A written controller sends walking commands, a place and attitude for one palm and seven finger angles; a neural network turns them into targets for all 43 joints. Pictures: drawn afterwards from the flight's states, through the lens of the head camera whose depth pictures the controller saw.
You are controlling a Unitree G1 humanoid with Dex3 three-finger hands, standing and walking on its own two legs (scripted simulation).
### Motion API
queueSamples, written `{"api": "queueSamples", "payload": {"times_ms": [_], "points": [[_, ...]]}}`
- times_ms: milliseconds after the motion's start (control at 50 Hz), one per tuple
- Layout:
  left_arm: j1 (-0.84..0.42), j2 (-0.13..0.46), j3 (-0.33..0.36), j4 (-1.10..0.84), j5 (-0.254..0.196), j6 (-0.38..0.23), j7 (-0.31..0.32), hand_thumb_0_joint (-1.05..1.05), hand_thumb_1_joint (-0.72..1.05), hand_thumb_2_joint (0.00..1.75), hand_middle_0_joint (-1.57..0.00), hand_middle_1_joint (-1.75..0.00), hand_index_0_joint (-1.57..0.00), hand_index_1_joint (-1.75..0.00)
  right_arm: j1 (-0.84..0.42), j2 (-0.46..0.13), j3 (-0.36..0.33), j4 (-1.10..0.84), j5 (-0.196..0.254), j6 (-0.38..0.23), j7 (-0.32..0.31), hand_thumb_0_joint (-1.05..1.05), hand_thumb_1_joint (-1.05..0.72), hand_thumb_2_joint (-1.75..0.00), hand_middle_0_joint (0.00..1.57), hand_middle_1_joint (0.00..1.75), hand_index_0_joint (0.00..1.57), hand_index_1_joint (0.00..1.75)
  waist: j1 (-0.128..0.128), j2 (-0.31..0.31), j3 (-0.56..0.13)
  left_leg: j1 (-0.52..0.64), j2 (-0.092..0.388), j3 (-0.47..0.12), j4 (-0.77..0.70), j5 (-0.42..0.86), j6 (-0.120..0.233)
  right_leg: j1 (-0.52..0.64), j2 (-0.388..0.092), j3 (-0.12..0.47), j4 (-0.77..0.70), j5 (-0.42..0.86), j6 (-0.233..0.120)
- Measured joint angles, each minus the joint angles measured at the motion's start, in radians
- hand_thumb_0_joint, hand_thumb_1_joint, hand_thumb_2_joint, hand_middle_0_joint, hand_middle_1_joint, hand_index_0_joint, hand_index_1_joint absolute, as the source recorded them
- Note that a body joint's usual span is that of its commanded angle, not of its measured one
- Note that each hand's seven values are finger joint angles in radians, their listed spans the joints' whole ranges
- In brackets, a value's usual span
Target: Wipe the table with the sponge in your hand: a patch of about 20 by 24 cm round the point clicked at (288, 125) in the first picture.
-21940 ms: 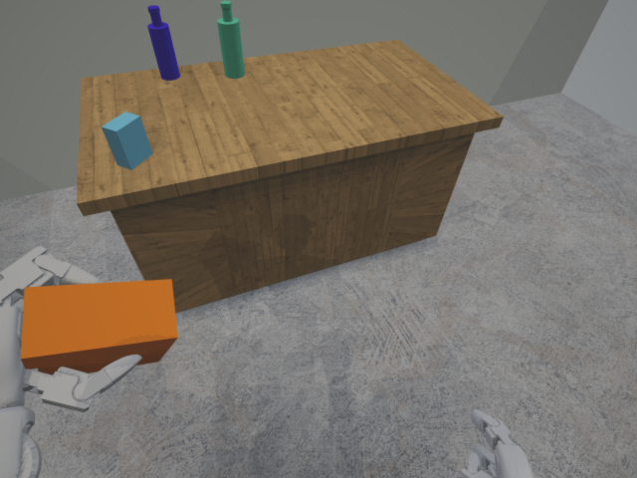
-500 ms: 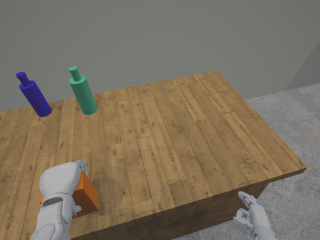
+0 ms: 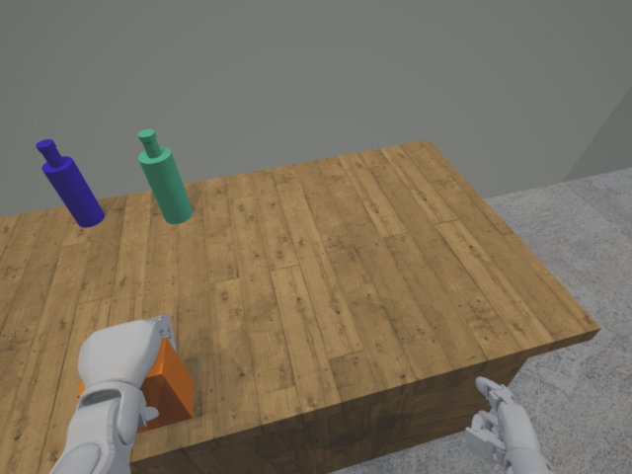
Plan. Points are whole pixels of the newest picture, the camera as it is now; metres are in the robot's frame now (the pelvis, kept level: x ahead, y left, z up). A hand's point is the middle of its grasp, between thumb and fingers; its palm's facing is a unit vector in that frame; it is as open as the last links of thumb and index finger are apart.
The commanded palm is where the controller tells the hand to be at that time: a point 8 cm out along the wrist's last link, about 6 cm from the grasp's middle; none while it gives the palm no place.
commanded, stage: move the sponge above the wiping area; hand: left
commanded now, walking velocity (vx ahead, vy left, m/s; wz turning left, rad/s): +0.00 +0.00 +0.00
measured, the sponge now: (147, 395) +0.20 +0.28 -0.03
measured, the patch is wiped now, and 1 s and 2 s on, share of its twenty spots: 0.00 0.00 0.00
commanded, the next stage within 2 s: lower the sponge onto the table in 0.06 s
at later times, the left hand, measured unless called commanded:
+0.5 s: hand (140, 355) +0.23 +0.29 +0.02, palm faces -0.03 -0.08 -1.00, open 9.7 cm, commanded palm +0.20 +0.28 +0.08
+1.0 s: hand (144, 361) +0.23 +0.29 +0.00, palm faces -0.08 -0.10 -0.99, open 9.7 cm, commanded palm +0.21 +0.28 +0.06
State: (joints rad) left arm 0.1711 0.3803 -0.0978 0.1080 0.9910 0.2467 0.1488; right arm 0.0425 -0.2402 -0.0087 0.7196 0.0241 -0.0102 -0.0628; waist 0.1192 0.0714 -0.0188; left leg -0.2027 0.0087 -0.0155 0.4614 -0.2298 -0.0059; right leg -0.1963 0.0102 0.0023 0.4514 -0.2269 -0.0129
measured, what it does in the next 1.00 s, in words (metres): stands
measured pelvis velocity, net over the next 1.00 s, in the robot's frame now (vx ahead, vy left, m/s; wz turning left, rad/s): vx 0.01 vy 0.01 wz -0.01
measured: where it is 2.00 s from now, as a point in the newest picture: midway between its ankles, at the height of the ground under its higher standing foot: outside the picture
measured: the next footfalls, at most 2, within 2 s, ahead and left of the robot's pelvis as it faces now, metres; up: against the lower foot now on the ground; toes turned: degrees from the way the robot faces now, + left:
none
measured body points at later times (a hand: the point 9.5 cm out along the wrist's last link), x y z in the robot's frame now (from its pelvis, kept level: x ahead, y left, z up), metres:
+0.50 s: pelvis +0.00 +0.00 +0.00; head -0.01 -0.02 +0.45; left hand +0.23 +0.29 +0.07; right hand +0.23 -0.21 -0.09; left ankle +0.01 +0.13 -0.74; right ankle +0.01 -0.12 -0.74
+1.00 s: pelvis +0.01 +0.01 +0.00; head +0.01 -0.02 +0.45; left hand +0.23 +0.29 +0.05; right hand +0.24 -0.21 -0.09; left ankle +0.01 +0.13 -0.74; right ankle +0.01 -0.12 -0.74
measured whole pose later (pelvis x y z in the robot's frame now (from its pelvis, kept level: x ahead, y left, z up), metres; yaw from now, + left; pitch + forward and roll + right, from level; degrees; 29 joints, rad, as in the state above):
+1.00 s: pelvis +0.01 +0.01 +0.00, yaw +0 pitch +1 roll +0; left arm 0.14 0.35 -0.09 0.18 1.00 0.30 0.22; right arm 0.05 -0.23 -0.02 0.72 0.03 0.01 -0.05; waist 0.11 0.06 -0.05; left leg -0.25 0.00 -0.01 0.49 -0.26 0.00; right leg -0.24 0.01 0.01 0.47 -0.25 0.00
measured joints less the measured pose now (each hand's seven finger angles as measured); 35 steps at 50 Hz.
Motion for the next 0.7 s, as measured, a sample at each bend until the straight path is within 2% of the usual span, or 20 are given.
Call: {"api": "queueSamples", "payload": {"times_ms": [60,120,240,340,440,540,640,700], "points": [[-0.004,0.010,0.019,0.004,0.007,-0.012,0.025,0.00,-0.47,1.06,-0.77,-1.37,-0.77,-1.37,0.004,0.003,-0.003,0.007,0.002,0.000,-0.004,0.01,-0.90,-0.90,0.20,0.30,0.20,0.30,0.001,-0.005,0.001,0.001,0.003,0.002,-0.001,0.000,-0.002,0.000,0.003,0.002,-0.001,0.002,-0.002],[-0.019,0.022,0.041,0.017,0.001,0.005,0.040,0.00,-0.47,1.06,-0.77,-1.37,-0.77,-1.37,0.007,0.003,-0.004,0.015,0.008,0.002,-0.007,0.01,-0.90,-0.90,0.20,0.30,0.20,0.30,-0.001,-0.006,0.001,0.002,0.004,0.002,-0.002,0.002,-0.003,0.002,0.004,0.002,-0.003,0.004,-0.002],[-0.043,0.011,0.026,0.034,-0.026,0.052,0.015,0.00,-0.47,1.06,-0.77,-1.37,-0.77,-1.38,0.009,-0.008,-0.007,0.012,0.018,-0.007,-0.007,0.01,-0.90,-0.90,0.20,0.30,0.20,0.30,-0.010,0.008,-0.003,-0.002,-0.003,-0.001,-0.006,0.006,0.002,-0.002,-0.003,0.000,-0.006,0.006,0.003],[-0.037,-0.007,-0.005,0.036,-0.017,0.023,-0.007,0.00,-0.47,1.06,-0.77,-1.37,-0.77,-1.38,0.008,-0.004,-0.004,0.005,0.011,-0.009,-0.007,0.01,-0.90,-0.90,0.20,0.30,0.20,0.30,-0.013,0.004,-0.004,-0.007,-0.008,0.003,-0.005,0.005,0.006,-0.010,-0.007,0.004,0.000,0.003,0.007],[-0.046,-0.003,0.000,0.029,0.014,0.001,0.026,0.00,-0.47,1.06,-0.77,-1.37,-0.77,-1.37,0.008,0.008,-0.002,0.003,0.006,-0.008,-0.005,0.01,-0.90,-0.90,0.20,0.30,0.20,0.30,-0.004,-0.010,0.001,-0.009,-0.005,0.006,-0.001,0.000,0.005,-0.011,-0.005,0.008,0.002,0.001,0.004],[-0.066,-0.007,0.002,0.029,0.007,0.049,0.052,0.00,-0.47,1.06,-0.77,-1.37,-0.77,-1.38,0.002,0.010,0.000,0.005,0.015,-0.003,0.001,0.01,-0.90,-0.90,0.20,0.30,0.20,0.30,-0.003,-0.005,-0.005,-0.011,-0.007,0.005,-0.001,-0.002,0.006,-0.011,-0.006,0.007,-0.002,-0.001,0.006],[-0.069,-0.022,-0.013,0.061,-0.010,0.098,0.021,0.00,-0.47,1.06,-0.77,-1.37,-0.77,-1.38,-0.010,0.008,0.009,0.000,0.020,0.011,0.005,0.01,-0.90,-0.90,0.20,0.30,0.20,0.30,-0.011,-0.001,-0.014,-0.016,-0.012,0.004,-0.005,-0.002,0.009,-0.017,-0.011,0.006,-0.002,-0.004,0.010],[-0.062,-0.025,-0.020,0.072,-0.006,0.088,0.002,0.00,-0.47,1.06,-0.77,-1.37,-0.77,-1.38,-0.010,0.007,0.011,-0.006,0.014,0.013,0.004,0.01,-0.90,-0.90,0.20,0.30,0.20,0.30,-0.010,-0.007,-0.012,-0.022,-0.012,0.003,0.000,-0.006,0.010,-0.023,-0.011,0.005,0.003,-0.008,0.010]]}}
